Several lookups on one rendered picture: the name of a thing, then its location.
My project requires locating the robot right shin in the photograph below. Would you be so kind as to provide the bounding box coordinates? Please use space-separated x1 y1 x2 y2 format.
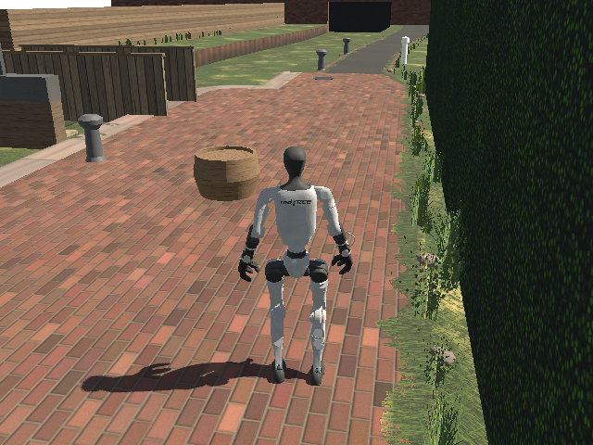
311 310 326 373

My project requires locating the right robot forearm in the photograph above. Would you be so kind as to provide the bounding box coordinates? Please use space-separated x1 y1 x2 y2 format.
333 222 351 257

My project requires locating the robot left foot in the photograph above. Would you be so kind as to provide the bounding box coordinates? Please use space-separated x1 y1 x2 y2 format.
272 357 286 383

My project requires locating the left robot hand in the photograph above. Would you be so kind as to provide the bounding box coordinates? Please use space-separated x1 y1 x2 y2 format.
238 260 259 282

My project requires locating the left robot upper arm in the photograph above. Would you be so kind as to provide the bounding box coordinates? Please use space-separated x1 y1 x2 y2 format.
251 187 276 239

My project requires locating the left robot forearm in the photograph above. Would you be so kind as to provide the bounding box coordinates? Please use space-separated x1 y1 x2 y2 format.
241 224 259 263

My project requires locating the right robot hand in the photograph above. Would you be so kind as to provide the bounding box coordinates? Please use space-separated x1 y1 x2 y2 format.
332 254 353 274

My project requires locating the right robot upper arm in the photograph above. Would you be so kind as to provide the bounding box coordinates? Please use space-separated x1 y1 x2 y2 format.
314 186 342 236

